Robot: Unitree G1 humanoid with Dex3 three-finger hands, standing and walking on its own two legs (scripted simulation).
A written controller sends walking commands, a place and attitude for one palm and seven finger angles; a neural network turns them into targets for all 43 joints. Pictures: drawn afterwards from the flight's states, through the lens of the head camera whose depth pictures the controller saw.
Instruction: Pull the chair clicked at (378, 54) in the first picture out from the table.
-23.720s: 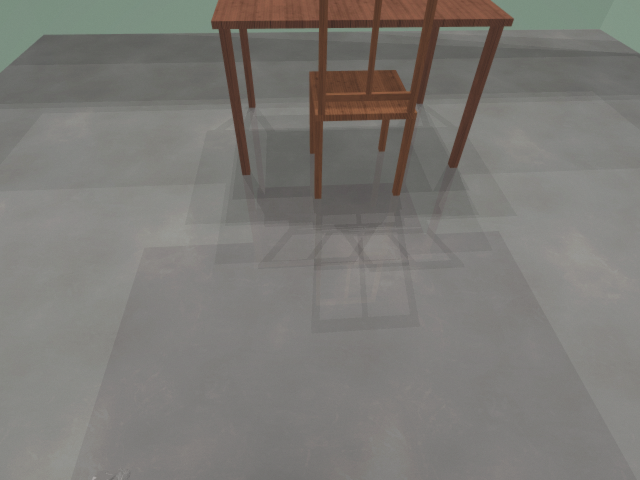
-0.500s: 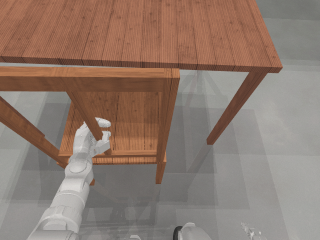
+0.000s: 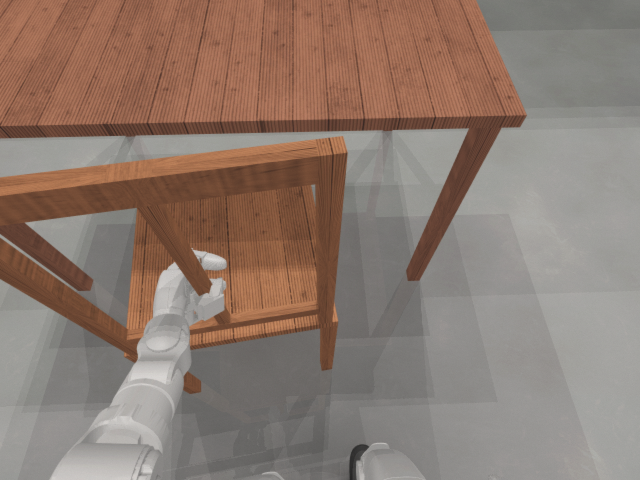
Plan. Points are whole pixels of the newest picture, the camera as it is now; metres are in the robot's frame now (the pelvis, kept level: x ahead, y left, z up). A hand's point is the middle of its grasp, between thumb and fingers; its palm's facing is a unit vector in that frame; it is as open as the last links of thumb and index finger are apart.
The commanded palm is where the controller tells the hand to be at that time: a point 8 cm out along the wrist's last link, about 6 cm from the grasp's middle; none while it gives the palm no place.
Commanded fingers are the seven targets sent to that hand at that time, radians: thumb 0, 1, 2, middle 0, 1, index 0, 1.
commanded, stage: step backward, pulling the chair out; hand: left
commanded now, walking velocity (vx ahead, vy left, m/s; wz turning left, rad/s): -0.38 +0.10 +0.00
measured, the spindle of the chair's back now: (196, 276) +0.38 +0.17 -0.04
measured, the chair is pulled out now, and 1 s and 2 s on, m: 0.10 0.35 0.50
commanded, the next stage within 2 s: stop walking, hand still on the chair in 1.94 s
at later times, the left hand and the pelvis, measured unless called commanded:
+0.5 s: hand (239, 414) +0.20 +0.10 -0.06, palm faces -0.08 -0.99 -0.13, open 5.1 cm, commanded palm +0.20 +0.15 -0.06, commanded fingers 0.00 0.90 0.90 -0.50 -1.45 -0.50 -1.45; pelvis -0.13 +0.02 +0.00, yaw +2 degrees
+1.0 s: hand out of the picture +0.11 +0.11 -0.07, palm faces -0.10 -0.97 -0.22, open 5.4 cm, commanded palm +0.10 +0.16 -0.06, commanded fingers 0.00 0.90 0.90 -0.50 -1.45 -0.50 -1.45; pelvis -0.23 +0.03 -0.01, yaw -3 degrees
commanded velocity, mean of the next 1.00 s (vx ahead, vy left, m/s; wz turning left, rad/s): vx -0.38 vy -0.01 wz -0.02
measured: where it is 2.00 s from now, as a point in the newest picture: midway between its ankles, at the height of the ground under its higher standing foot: outside the picture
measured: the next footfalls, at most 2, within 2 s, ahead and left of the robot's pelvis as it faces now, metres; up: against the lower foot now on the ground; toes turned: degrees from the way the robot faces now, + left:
left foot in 0.40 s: -0.12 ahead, +0.17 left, +0.00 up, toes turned +6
right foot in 0.60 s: +0.00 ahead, -0.10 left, +0.00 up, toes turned -2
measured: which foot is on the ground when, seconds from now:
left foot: down 0.00-0.12, up 0.14-0.38, down 0.40-1.00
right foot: down 0.00-0.50, up 0.52-0.58, down 0.60-0.98, up 1.00-1.00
